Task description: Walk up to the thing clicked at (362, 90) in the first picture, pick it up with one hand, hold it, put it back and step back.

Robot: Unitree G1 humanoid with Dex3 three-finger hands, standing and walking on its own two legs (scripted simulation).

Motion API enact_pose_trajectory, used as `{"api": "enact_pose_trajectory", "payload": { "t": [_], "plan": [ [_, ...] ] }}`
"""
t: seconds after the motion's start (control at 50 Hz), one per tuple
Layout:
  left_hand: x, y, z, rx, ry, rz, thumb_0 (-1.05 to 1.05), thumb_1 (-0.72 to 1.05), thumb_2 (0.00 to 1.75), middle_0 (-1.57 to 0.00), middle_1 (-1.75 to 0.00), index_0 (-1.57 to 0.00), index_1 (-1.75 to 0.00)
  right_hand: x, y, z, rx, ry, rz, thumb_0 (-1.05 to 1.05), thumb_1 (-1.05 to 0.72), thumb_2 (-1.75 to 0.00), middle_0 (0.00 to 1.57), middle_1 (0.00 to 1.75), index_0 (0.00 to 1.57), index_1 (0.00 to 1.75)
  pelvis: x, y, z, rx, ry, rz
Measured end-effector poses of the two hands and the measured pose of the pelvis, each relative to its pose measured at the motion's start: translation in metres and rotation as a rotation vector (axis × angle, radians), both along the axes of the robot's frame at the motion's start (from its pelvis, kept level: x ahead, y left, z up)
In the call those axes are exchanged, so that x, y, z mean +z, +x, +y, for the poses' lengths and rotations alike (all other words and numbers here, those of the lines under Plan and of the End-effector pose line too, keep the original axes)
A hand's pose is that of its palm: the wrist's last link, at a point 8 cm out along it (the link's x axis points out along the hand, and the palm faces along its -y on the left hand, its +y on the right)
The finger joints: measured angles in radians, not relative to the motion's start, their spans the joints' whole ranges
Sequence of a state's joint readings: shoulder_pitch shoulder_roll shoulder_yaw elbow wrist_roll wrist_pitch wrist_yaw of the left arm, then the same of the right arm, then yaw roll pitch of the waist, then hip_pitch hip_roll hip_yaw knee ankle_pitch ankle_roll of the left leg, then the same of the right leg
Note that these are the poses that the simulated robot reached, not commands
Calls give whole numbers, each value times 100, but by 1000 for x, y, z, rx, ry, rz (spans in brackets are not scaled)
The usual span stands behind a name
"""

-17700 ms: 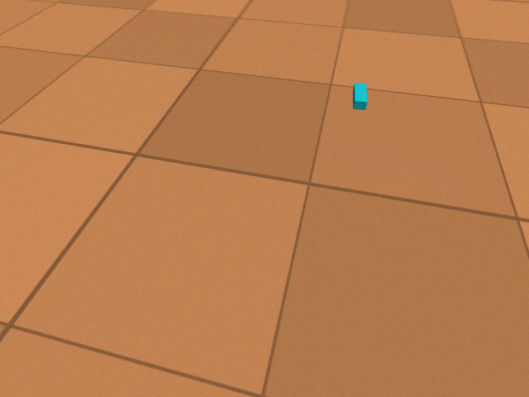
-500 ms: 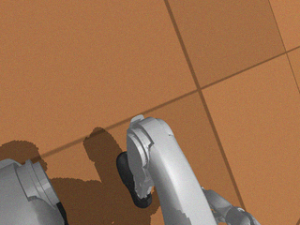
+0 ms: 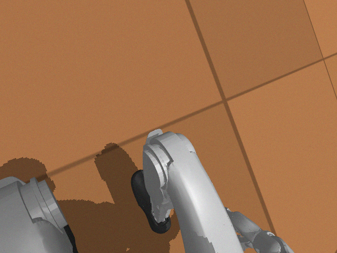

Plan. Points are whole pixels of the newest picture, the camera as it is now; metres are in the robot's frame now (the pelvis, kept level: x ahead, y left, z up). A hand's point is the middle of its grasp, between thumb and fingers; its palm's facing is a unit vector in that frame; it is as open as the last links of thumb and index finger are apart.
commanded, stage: close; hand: left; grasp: from above
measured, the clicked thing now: out of the picture +0.45 +0.36 -0.27
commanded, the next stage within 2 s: settle in 0.76 s
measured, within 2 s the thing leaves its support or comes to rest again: leaves its support in 1.16 s
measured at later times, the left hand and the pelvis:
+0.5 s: hand out of the picture +0.43 +0.35 -0.24, palm faces -0.42 -0.18 -0.89, open 11.0 cm; pelvis +0.00 +0.00 +0.00, yaw +0 degrees
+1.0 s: hand out of the picture +0.44 +0.35 -0.24, palm faces -0.41 -0.18 -0.89, open 10.7 cm; pelvis +0.00 +0.00 +0.00, yaw +0 degrees
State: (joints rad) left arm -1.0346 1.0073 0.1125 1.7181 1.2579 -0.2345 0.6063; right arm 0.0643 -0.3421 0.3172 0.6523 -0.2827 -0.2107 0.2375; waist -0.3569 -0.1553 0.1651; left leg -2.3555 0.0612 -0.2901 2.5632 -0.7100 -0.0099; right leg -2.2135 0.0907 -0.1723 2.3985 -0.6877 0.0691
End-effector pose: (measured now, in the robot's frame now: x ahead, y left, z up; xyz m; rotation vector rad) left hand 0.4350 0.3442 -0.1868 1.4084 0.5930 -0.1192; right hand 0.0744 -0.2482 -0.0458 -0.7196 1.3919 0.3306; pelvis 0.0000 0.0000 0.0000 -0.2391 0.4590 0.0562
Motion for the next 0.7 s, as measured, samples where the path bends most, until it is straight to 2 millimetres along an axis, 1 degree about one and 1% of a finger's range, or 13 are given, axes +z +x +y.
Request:
{"api": "enact_pose_trajectory", "payload": {
  "t": [0.14, 0.42, 0.7],
  "plan": [
    [0, 0, 3, 15, 12, -1, 0, -26, 86, -21, -99, -24, -96, 1, 2, 1, 5, -2, -15, 0, -89, -90, 20, 30, 20, 30, 0, -1, 1, 2, -1, 1],
    [3, 4, 7, 24, 11, 7, 0, -7, 78, -32, -94, -37, -89, -1, 0, 1, -9, 5, 4, 0, -89, -90, 20, 30, 20, 30, 0, 1, 0, 3, -1, 10],
    [5, 4, 7, 22, 10, 5, 1, -3, 65, -40, -85, -45, -80, -3, -4, 1, -8, 0, 16, 0, -90, -90, 20, 30, 20, 30, 0, 0, -1, 0, 2, 3]
  ]
}}
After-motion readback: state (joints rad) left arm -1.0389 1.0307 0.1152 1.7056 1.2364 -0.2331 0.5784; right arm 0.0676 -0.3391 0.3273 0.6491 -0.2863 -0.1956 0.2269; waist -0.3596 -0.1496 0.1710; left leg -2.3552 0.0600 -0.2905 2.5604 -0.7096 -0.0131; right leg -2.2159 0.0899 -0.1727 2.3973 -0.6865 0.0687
